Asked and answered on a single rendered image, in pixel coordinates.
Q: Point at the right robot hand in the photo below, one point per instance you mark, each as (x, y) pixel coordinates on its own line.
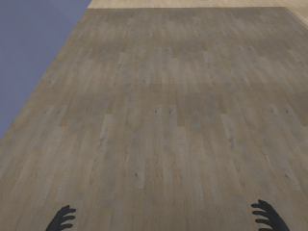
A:
(274, 220)

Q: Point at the left robot hand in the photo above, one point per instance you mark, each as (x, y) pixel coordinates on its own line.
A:
(55, 224)

